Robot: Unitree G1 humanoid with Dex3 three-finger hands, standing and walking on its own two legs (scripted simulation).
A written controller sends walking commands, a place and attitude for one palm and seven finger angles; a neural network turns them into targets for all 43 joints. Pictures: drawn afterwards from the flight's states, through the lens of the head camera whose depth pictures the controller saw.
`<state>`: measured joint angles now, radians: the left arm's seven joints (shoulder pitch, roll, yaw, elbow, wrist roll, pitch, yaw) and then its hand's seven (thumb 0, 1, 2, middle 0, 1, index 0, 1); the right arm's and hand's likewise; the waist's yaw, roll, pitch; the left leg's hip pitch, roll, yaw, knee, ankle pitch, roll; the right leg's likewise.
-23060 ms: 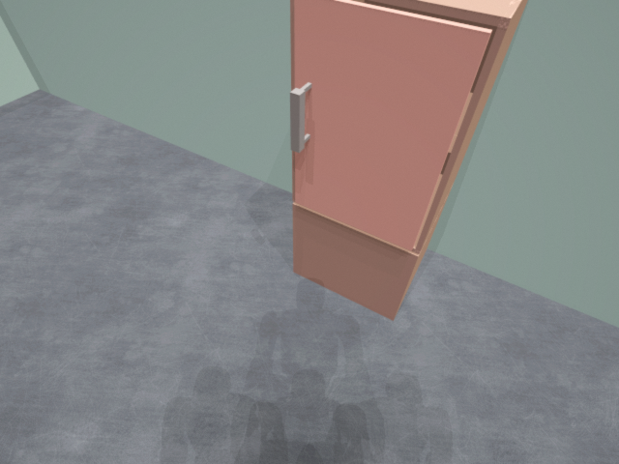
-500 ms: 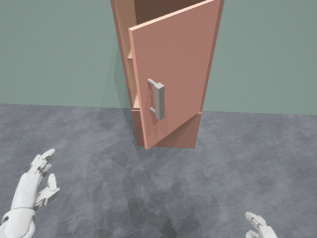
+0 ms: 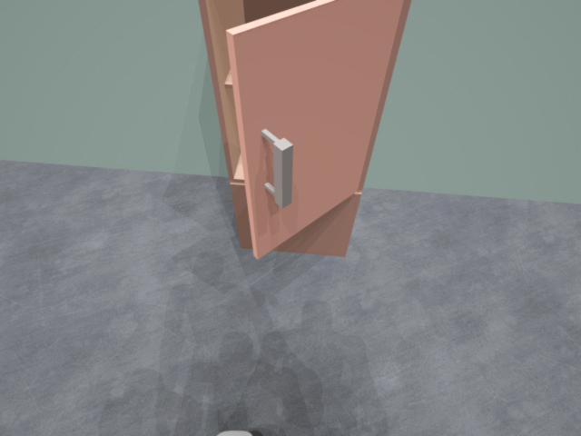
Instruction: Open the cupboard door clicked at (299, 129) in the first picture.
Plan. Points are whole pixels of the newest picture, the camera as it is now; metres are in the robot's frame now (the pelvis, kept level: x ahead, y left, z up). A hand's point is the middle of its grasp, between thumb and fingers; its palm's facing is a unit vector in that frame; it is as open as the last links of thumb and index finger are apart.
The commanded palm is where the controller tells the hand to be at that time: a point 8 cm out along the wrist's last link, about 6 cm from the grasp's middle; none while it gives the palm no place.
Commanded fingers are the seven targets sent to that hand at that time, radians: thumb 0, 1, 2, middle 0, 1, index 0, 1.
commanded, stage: let the arm hang, fingers relaxed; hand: left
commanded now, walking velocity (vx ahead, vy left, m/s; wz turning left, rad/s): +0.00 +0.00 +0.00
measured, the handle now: (275, 169) +0.58 +0.07 -0.01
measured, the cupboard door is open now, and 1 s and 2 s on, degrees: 46 46 46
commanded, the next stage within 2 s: look to check the result in 0.50 s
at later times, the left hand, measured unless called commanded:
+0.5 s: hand out of the picture +0.03 +0.15 -0.18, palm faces +0.02 -0.98 -0.20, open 7.3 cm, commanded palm none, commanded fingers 0.00 0.90 0.90 -0.20 -0.30 -0.20 -0.30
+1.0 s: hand out of the picture +0.01 +0.14 -0.18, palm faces +0.03 -0.98 -0.20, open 7.4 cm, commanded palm none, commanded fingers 0.00 0.90 0.90 -0.20 -0.30 -0.20 -0.30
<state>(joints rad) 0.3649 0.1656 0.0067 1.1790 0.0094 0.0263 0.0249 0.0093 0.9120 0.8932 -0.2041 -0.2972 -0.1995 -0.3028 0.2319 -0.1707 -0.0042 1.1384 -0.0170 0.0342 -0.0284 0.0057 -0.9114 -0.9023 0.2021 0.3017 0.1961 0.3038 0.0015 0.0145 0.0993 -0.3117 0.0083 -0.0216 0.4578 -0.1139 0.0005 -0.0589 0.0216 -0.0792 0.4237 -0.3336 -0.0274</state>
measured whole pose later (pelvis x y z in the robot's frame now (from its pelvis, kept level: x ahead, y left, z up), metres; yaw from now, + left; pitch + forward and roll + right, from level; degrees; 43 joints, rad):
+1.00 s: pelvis +0.03 -0.02 +0.00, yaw -1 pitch -2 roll +1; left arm 0.31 0.13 0.02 1.13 0.01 0.01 0.05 0.00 0.91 0.89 -0.20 -0.30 -0.20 -0.30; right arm 0.22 -0.15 -0.01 1.14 -0.02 0.02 -0.05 0.00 -0.92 -0.90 0.20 0.30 0.20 0.30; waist 0.00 0.00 0.08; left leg -0.26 0.02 -0.01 0.47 -0.18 -0.03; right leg 0.00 0.03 -0.06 0.40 -0.37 -0.05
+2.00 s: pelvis +0.04 +0.01 -0.01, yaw -25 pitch +3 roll -1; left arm 0.25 0.24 0.09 0.93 0.02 0.06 0.01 0.01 0.91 0.89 -0.20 -0.30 -0.20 -0.30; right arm 0.05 -0.19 -0.04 0.84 -0.02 0.00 -0.04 0.00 -0.91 -0.90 0.20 0.30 0.20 0.30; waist 0.05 -0.03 0.09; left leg -0.33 0.03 0.00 0.61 -0.32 0.00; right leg -0.34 0.10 0.16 0.86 -0.54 0.01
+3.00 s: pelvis +0.03 -0.06 +0.00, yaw -60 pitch +1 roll +1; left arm 0.19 0.21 0.06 0.90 0.02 0.02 0.00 0.01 0.91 0.89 -0.20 -0.30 -0.20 -0.30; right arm 0.18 -0.25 -0.06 0.90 -0.02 0.06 -0.01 0.01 -0.91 -0.90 0.20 0.30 0.20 0.30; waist 0.00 0.01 0.10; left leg -0.46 0.08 0.05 1.03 -0.45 -0.08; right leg -0.25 0.03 0.02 0.53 -0.30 -0.04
